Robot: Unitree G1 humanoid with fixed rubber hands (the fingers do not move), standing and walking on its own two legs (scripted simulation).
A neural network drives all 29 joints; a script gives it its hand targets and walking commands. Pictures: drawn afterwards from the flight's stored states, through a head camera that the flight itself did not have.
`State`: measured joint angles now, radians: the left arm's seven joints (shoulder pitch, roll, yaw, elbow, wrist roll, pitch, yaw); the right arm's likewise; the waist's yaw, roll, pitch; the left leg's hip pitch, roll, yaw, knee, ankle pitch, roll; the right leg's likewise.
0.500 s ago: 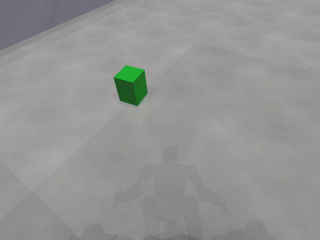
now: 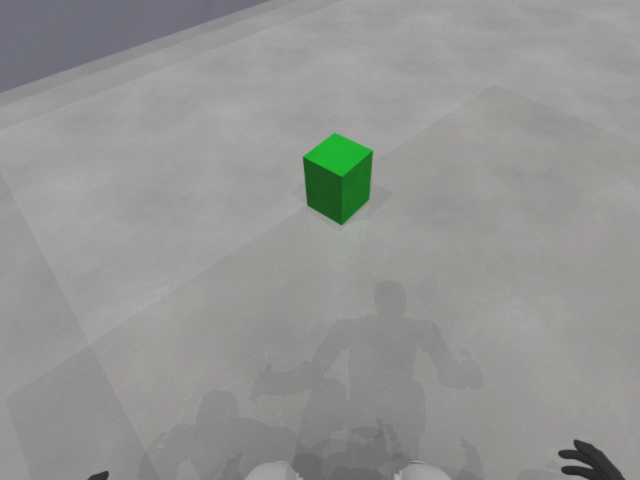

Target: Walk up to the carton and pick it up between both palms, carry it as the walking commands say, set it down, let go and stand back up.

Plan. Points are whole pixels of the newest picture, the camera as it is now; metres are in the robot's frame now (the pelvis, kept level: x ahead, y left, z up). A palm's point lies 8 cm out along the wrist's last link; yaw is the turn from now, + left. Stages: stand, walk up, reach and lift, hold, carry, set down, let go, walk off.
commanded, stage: walk up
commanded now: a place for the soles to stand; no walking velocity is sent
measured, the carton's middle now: (338, 179) +1.27 +0.02 -0.60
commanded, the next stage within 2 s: none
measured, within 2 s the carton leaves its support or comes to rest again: neither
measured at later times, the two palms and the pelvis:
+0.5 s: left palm (117, 371) +0.27 +0.33 -0.08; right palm (573, 363) +0.29 -0.32 -0.07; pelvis +0.20 +0.01 +0.01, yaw +3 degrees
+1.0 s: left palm (157, 283) +0.43 +0.32 -0.08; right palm (560, 290) +0.42 -0.35 -0.08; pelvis +0.36 -0.02 +0.01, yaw +5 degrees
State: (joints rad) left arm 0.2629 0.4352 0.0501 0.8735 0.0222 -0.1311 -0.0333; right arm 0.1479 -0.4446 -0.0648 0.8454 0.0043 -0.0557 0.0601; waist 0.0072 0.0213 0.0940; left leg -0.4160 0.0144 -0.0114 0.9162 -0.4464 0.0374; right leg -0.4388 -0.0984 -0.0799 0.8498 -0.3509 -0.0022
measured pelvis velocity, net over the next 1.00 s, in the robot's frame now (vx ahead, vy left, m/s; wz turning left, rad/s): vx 0.36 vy -0.02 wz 0.08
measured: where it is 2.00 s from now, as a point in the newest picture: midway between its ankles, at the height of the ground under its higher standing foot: (344, 313)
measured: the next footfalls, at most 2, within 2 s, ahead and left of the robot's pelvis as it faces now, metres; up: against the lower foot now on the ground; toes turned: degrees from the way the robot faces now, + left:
left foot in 0.20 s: +0.21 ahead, +0.13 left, +0.00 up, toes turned +9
right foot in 0.54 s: +0.40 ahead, -0.13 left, +0.00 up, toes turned -3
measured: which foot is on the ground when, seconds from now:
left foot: up 0.00-0.18, down 0.20-0.56, up 0.58-0.74, down 0.76-1.00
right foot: down 0.00-0.24, up 0.26-0.52, down 0.54-0.80, up 0.82-1.00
